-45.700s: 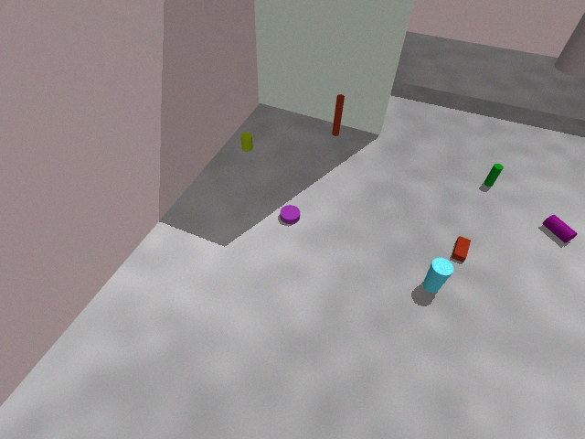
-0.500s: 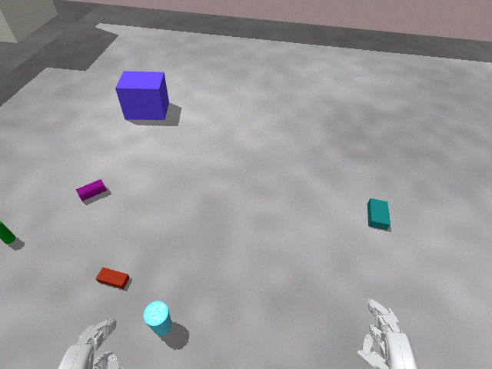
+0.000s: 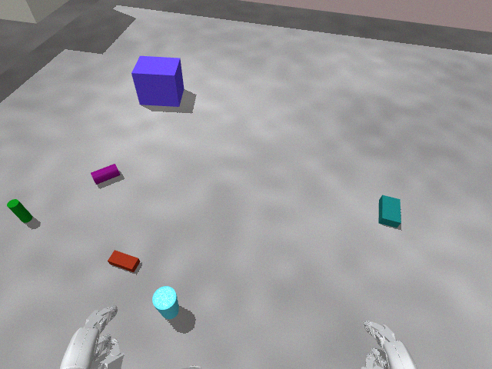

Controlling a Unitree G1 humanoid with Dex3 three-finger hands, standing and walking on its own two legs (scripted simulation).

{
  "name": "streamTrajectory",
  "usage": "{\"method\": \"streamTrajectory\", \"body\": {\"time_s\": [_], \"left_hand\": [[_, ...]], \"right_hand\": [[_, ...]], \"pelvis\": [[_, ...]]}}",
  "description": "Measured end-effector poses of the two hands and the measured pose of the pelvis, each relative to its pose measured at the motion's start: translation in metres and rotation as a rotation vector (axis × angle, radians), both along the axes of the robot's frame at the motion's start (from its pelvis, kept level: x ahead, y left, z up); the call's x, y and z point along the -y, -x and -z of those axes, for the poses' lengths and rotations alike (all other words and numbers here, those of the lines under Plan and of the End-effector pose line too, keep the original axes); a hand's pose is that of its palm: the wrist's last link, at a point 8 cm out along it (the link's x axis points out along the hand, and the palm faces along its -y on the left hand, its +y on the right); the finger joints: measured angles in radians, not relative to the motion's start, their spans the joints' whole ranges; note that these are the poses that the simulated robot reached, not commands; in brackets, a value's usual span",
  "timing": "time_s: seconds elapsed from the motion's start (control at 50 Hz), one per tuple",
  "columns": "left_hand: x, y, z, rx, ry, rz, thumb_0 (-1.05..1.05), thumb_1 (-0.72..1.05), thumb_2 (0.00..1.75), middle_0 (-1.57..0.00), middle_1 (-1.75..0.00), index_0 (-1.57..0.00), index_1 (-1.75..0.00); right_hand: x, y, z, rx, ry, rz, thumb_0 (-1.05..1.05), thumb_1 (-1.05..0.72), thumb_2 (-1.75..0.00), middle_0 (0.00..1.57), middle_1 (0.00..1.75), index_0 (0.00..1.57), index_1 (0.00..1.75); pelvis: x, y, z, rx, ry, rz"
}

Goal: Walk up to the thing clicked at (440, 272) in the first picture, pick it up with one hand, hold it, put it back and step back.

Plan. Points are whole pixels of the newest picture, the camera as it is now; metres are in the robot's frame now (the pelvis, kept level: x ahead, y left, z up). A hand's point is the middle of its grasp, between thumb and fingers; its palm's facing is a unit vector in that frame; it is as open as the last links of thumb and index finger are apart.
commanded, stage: stand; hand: left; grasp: from above
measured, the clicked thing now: (167, 304) +0.43 +0.26 -0.66
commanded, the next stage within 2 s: none
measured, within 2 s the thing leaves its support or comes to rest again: neither
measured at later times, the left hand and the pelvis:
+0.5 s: hand out of the picture +0.04 +0.25 -0.12, palm faces +0.03 -0.95 -0.32, open 7.4 cm; pelvis +0.00 +0.02 +0.05, yaw +0 degrees
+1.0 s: hand out of the picture +0.03 +0.24 -0.11, palm faces +0.02 -0.94 -0.33, open 7.4 cm; pelvis -0.02 +0.00 +0.05, yaw +0 degrees
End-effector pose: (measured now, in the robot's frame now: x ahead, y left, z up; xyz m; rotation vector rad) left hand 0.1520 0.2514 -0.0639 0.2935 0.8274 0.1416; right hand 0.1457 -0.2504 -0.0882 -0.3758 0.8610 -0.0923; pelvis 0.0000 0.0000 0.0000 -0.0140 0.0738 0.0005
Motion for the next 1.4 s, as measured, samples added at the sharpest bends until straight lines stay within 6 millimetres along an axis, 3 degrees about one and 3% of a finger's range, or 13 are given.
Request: {"method": "streamTrajectory", "body": {"time_s": [0.2, 0.36, 0.5, 1.0, 1.4], "left_hand": [[-0.037, 0.059, 0.023, -0.236, -0.026, -0.103, 0.01, 0.9, 0.9, -0.21, -0.3, -0.2, -0.3], [-0.04, 0.102, 0.025, -0.377, 0.001, -0.153, 0.01, 0.9, 0.9, -0.21, -0.3, -0.2, -0.3], [-0.04, 0.121, 0.021, -0.428, 0.005, -0.167, 0.0, 0.9, 0.9, -0.21, -0.3, -0.2, -0.3], [-0.032, 0.132, 0.011, -0.442, -0.017, -0.156, 0.0, 0.9, 0.9, -0.21, -0.3, -0.2, -0.3], [-0.028, 0.101, 0.008, -0.427, -0.014, -0.137, 0.0, 0.9, 0.9, -0.21, -0.3, -0.2, -0.3]], "right_hand": [[0.02, 0.045, -0.007, -0.184, -0.004, 0.121, 0.01, -0.91, -0.9, 0.2, 0.3, 0.21, 0.3], [0.011, 0.074, -0.009, -0.285, -0.018, 0.17, 0.01, -0.91, -0.9, 0.2, 0.3, 0.21, 0.3], [0.004, 0.086, -0.009, -0.316, -0.043, 0.19, 0.01, -0.91, -0.9, 0.2, 0.3, 0.21, 0.3], [0.035, 0.113, -0.012, -0.365, -0.036, 0.214, 0.01, -0.91, -0.9, 0.2, 0.3, 0.21, 0.3], [0.04, 0.099, -0.013, -0.375, -0.032, 0.203, 0.01, -0.91, -0.9, 0.2, 0.3, 0.21, 0.3]], "pelvis": [[-0.008, -0.002, -0.022, 0.071, -0.008, 0.002], [-0.014, -0.003, -0.038, 0.112, -0.007, 0.005], [-0.016, 0.002, -0.046, 0.14, -0.012, 0.006], [0.002, 0.015, -0.052, 0.152, -0.01, 0.003], [0.006, 0.003, -0.054, 0.134, -0.014, 0.008]]}}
